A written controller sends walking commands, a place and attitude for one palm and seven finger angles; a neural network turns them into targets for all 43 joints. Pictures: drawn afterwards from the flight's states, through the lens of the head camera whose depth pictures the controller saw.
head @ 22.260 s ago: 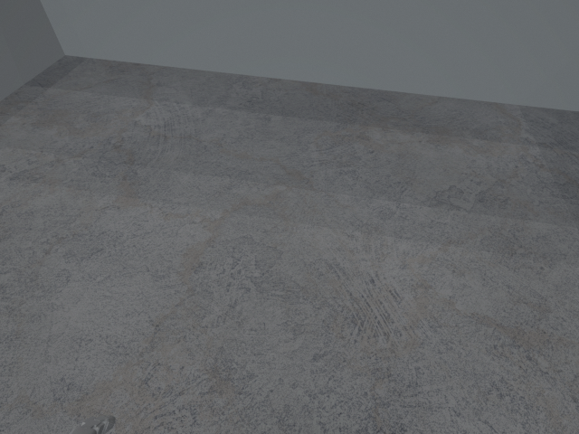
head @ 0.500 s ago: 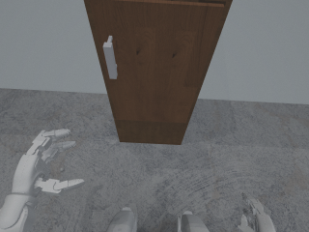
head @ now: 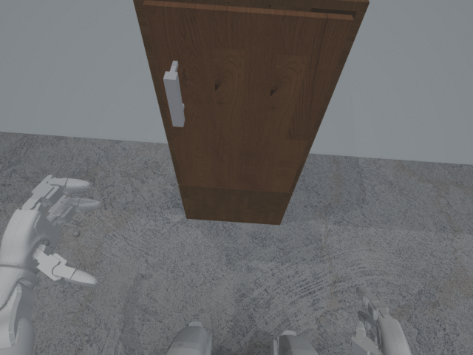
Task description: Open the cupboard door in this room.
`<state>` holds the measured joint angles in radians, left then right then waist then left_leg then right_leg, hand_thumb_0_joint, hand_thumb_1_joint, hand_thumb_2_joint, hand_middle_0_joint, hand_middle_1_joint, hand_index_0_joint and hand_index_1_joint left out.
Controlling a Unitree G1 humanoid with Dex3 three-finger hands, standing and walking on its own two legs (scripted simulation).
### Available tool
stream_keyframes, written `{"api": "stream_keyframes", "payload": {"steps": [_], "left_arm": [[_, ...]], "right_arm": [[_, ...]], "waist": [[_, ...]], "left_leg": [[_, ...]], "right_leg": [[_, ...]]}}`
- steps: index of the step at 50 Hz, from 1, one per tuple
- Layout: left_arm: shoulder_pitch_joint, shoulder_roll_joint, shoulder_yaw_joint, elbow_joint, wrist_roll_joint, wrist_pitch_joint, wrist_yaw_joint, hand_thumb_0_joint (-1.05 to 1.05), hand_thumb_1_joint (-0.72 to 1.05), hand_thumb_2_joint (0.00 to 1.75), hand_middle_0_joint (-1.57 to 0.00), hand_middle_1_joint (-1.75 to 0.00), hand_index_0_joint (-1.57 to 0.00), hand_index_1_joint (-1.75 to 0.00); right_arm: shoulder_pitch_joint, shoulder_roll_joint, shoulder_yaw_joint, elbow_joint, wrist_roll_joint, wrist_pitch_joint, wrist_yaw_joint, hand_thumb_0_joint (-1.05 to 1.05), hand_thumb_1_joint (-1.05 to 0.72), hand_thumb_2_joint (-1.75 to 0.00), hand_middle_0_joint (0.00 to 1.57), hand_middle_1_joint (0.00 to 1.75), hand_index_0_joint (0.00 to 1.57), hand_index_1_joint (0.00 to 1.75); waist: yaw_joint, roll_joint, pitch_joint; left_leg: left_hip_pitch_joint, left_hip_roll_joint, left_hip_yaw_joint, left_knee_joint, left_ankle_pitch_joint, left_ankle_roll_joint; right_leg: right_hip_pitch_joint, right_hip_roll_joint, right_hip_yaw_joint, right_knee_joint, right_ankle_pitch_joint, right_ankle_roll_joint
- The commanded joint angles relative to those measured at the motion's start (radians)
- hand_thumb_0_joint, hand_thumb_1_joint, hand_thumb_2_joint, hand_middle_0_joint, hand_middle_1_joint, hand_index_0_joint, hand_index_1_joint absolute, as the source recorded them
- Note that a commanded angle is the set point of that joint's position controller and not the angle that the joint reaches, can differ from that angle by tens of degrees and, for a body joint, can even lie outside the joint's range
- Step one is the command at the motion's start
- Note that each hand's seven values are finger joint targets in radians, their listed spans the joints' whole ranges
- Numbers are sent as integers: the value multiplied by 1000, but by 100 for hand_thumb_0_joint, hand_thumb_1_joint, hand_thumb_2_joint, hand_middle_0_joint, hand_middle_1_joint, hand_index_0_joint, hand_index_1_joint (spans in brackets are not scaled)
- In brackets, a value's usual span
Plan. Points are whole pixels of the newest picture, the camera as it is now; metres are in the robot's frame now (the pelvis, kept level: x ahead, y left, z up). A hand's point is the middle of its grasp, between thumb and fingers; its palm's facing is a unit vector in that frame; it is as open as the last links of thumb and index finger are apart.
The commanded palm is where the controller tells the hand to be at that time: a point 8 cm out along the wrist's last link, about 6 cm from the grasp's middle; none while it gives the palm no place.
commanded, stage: raise the hand with hooked fingers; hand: left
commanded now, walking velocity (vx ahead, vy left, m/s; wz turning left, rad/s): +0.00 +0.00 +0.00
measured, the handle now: (176, 94) +0.61 +0.17 +0.04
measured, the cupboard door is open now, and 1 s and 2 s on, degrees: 0 0 0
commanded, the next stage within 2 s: move the hooked fingers beside the handle in 0.58 s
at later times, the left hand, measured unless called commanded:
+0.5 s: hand (80, 225) +0.29 +0.26 +0.05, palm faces +0.01 -1.00 -0.04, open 14.0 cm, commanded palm +0.26 +0.31 +0.06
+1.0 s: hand (93, 201) +0.33 +0.26 +0.05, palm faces -0.02 -1.00 -0.01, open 14.0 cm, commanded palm +0.32 +0.31 +0.05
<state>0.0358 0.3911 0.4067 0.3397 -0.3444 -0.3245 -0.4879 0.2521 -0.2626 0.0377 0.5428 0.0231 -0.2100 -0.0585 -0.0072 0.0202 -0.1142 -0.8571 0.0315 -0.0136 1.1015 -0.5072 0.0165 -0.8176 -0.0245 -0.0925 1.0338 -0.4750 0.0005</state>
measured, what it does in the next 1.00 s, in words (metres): stands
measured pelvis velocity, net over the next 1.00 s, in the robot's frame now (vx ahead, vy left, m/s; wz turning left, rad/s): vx -0.01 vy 0.00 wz -0.01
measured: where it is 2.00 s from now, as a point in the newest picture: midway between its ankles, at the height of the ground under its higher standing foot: outside the picture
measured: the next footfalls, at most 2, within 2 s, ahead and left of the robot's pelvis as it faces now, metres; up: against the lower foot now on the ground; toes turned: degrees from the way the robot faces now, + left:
none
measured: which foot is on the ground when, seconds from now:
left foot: down 0.00-1.00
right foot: down 0.00-1.00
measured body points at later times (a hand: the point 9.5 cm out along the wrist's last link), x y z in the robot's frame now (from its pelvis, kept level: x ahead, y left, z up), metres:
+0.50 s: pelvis +0.00 -0.01 +0.00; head +0.07 +0.01 +0.45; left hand +0.29 +0.31 +0.06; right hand +0.15 -0.26 -0.08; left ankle +0.01 +0.10 -0.66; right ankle +0.02 -0.13 -0.66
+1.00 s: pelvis -0.01 +0.00 +0.00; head +0.07 +0.02 +0.44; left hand +0.33 +0.31 +0.06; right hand +0.14 -0.26 -0.09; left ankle +0.01 +0.10 -0.66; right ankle +0.02 -0.13 -0.66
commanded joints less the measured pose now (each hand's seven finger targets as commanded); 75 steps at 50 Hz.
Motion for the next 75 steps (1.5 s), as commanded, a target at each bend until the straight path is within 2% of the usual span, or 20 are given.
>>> {"api": "stream_keyframes", "payload": {"steps": [1,4,8,15,24,30,34,38,40,44,48,52,58,63,65,68,69,72,73,75], "left_arm": [[-166,249,114,-143,-41,-57,-21,0,-50,30,-30,-120,-30,-120],[-204,283,139,-141,-45,-67,-31,0,-50,30,-30,-120,-30,-120],[-149,245,119,-88,-55,-64,-42,0,-50,30,-30,-120,-30,-120],[-177,275,142,-132,-48,-94,-19,0,-50,30,-30,-120,-30,-120],[-192,257,127,-77,-51,-97,-31,0,-50,30,-30,-120,-30,-120],[-204,261,122,-99,-47,-104,-39,0,-50,30,-30,-120,-30,-120],[-209,264,129,-95,-52,-104,-39,0,-50,30,-30,-120,-30,-120],[-378,258,98,-36,-39,-103,-41,0,-50,30,-30,-120,-30,-120],[-428,244,67,-26,-25,-105,-44,0,-50,30,-30,-120,-30,-120],[-492,273,64,9,1,-93,-38,0,-50,30,-30,-120,-30,-120],[-513,337,128,90,13,-80,-13,0,-50,30,-30,-120,-30,-120],[-560,342,127,124,26,-85,3,0,-50,30,-30,-120,-30,-120],[-657,368,137,227,42,-97,-5,0,-50,30,-30,-120,-30,-120],[-756,372,117,279,60,-113,-13,0,-50,30,-30,-120,-30,-120],[-847,363,90,328,75,-116,-7,0,-50,30,-30,-120,-30,-120],[-919,417,116,327,95,-132,8,0,-50,30,-30,-120,-30,-120],[-930,388,90,349,100,-129,12,0,-50,30,-30,-120,-30,-120],[-927,471,162,413,110,-133,26,0,-50,30,-30,-120,-30,-120],[-944,440,131,430,118,-130,25,0,-50,30,-30,-120,-30,-120],[-991,452,131,455,129,-128,31,0,-50,30,-30,-120,-30,-120]], "right_arm": [[21,-166,-72,-124,14,-38,-19,0,-90,-90,20,30,20,30],[27,-166,-74,-117,13,-35,-20,0,-90,-90,20,30,20,30],[33,-168,-77,-123,14,-29,-13,0,-90,-90,20,30,20,30],[30,-163,-79,-130,11,-20,-8,0,-90,-90,20,30,20,30],[23,-163,-74,-126,15,-8,-15,0,-90,-90,20,30,20,30],[15,-160,-72,-127,14,-13,-16,0,-90,-90,20,30,20,30],[13,-161,-70,-128,12,-13,-16,0,-90,-90,20,30,20,30],[18,-166,-66,-103,13,-14,-29,0,-90,-90,20,30,20,30],[20,-166,-65,-99,14,-19,-32,0,-90,-90,20,30,20,30],[36,-170,-66,-86,13,-13,-34,0,-90,-90,20,30,20,30],[46,-173,-66,-83,10,7,-30,0,-90,-90,20,30,20,30],[59,-172,-66,-86,8,26,-21,0,-90,-90,20,30,20,30],[96,-183,-73,-63,5,57,-15,0,-90,-90,20,30,20,30],[122,-187,-77,-43,4,78,-12,0,-90,-90,20,30,20,30],[130,-189,-76,-26,4,86,-14,0,-90,-90,20,30,20,30],[153,-197,-81,-13,0,97,-14,0,-90,-90,20,30,20,30],[154,-192,-78,-11,-1,102,-11,0,-90,-90,20,30,20,30],[175,-202,-80,-2,-7,119,-9,0,-90,-90,20,30,20,30],[172,-195,-75,-4,-7,126,-6,0,-90,-90,20,30,20,30],[179,-196,-75,-1,-8,139,-1,0,-90,-90,20,30,20,30]], "waist": [[-7,60,-281],[-1,90,-320],[-5,29,-288],[4,90,-303],[-12,41,-265],[-6,86,-277],[-7,74,-276],[-42,56,-242],[-41,97,-265],[-40,95,-309],[-22,68,-322],[-21,90,-335],[-46,53,-355],[-60,87,-370],[-82,92,-336],[-76,128,-405],[-83,128,-408],[-72,83,-426],[-81,102,-429],[-87,124,-415]], "left_leg": [[200,-26,-23,-180,332,-2],[222,-26,-18,-177,367,-1],[192,-28,-11,-180,346,4],[199,-29,-6,-188,336,3],[164,-29,-5,-190,271,7],[191,-28,-11,-192,290,4],[191,-28,-15,-192,284,3],[163,-24,-21,-176,217,6],[186,-24,-28,-183,214,3],[201,-22,-29,-177,251,3],[170,-21,-22,-175,263,2],[166,-21,-17,-173,281,1],[147,-15,-10,-152,302,5],[173,-10,-19,-147,315,3],[164,-7,-27,-146,272,4],[211,-3,-35,-138,317,1],[218,-4,-38,-138,316,0],[187,0,-38,-121,350,3],[185,-3,-31,-119,351,4],[183,0,-31,-117,346,2]], "right_leg": [[148,52,30,-126,240,-26],[170,52,40,-125,272,-28],[180,53,43,-139,268,-24],[188,49,52,-139,257,-25],[182,50,60,-154,208,-21],[170,50,55,-145,220,-25],[166,52,51,-143,212,-26],[102,52,57,-141,149,-24],[91,48,54,-137,139,-27],[98,47,56,-128,172,-28],[126,46,59,-126,187,-27],[133,49,60,-118,205,-29],[123,52,65,-110,244,-23],[76,54,59,-103,236,-27],[22,54,56,-105,189,-25],[13,53,55,-92,207,-29],[3,54,53,-93,202,-27],[29,58,54,-80,236,-28],[25,57,56,-80,243,-24],[5,57,53,-78,238,-24]]}}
